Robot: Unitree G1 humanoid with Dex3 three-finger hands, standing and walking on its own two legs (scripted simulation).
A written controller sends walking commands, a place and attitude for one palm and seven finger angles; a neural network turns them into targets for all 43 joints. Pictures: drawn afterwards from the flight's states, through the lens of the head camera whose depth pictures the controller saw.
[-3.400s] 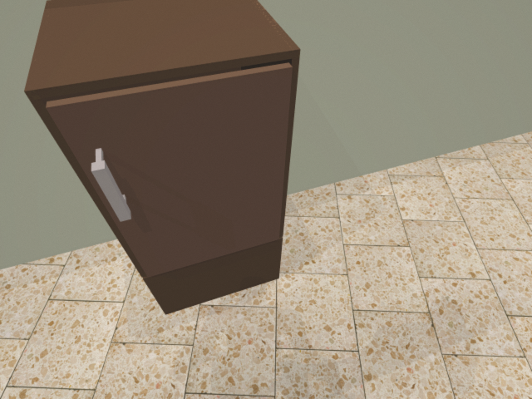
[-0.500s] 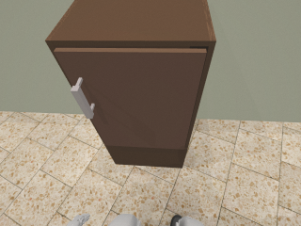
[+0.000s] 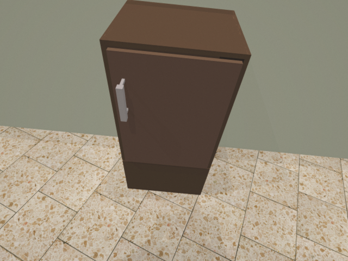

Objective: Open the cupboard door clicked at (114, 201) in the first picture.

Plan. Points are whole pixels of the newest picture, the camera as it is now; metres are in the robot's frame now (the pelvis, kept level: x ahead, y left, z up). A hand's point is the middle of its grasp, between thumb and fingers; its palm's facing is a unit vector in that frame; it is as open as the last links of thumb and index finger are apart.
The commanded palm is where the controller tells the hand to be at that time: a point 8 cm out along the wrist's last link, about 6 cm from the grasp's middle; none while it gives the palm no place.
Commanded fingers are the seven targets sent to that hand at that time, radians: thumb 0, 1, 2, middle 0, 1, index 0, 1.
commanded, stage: come to a stop and stand still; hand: left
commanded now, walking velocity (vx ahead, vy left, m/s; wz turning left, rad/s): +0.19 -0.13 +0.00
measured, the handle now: (123, 100) +0.62 +0.21 -0.01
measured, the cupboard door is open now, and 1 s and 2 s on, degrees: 0 0 0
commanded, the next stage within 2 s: look again from close up in 1.94 s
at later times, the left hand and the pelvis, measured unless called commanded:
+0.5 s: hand out of the picture +0.04 +0.10 -0.16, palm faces +0.04 -0.97 -0.25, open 7.2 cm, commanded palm none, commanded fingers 0.00 0.90 0.90 -0.20 -0.30 -0.20 -0.30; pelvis -0.01 -0.09 -0.01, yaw -1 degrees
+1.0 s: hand out of the picture -0.06 +0.09 -0.16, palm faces +0.10 -0.95 -0.28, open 7.4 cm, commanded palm none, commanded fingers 0.00 0.90 0.90 -0.20 -0.30 -0.20 -0.30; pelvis +0.01 -0.09 +0.00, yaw +0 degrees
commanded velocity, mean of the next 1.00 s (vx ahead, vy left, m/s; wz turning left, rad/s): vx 0.01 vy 0.11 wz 0.00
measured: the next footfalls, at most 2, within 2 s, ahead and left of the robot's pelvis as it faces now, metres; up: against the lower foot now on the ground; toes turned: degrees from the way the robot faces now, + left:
right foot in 0.44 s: +0.02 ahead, -0.17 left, +0.00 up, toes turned -7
left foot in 1.12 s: +0.04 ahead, +0.07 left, +0.00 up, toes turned +2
